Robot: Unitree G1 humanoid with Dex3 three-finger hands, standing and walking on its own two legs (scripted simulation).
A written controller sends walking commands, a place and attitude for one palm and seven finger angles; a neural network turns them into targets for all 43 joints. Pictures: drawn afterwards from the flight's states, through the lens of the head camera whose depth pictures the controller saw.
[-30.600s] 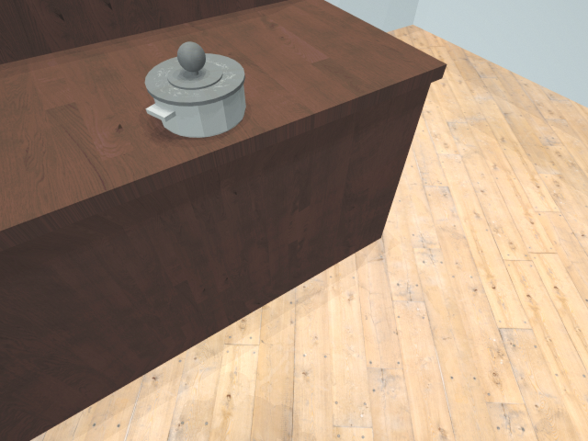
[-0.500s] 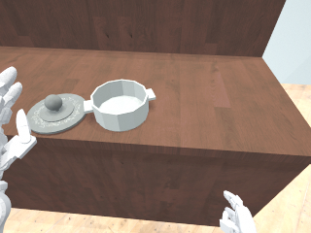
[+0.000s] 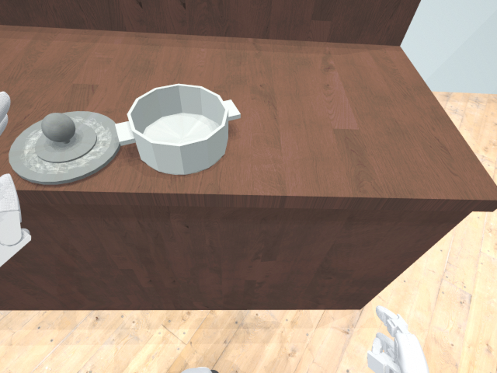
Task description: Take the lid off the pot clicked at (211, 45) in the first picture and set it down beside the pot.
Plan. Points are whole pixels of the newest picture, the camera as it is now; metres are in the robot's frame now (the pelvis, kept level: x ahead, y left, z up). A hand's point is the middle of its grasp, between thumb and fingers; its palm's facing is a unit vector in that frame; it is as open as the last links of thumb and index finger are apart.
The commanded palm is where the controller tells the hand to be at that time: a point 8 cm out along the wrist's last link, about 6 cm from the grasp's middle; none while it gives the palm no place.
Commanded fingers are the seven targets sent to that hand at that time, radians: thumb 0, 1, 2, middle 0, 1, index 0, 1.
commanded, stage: step back with the hand held close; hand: left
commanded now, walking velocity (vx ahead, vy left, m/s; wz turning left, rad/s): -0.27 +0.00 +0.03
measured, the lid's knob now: (58, 127) +0.49 +0.39 +0.08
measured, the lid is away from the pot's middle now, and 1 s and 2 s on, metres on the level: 0.22 0.22 0.22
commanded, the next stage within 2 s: stop stepping back and stand still in 0.64 s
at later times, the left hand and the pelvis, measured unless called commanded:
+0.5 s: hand out of the picture +0.11 +0.24 +0.25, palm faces +0.46 -0.78 -0.43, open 7.4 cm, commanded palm +0.04 +0.29 +0.25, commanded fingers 0.00 0.90 0.90 -0.20 -0.30 -0.20 -0.30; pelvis -0.09 +0.01 -0.01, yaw +0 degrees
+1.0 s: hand out of the picture -0.04 +0.22 +0.25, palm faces +0.35 -0.78 -0.53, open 7.4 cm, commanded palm -0.07 +0.29 +0.25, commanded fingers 0.00 0.90 0.90 -0.20 -0.30 -0.20 -0.30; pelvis -0.22 +0.02 +0.00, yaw -3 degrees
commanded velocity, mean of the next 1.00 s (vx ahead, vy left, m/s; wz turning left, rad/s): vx -0.17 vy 0.00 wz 0.01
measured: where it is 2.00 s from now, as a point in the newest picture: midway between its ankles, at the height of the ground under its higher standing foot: outside the picture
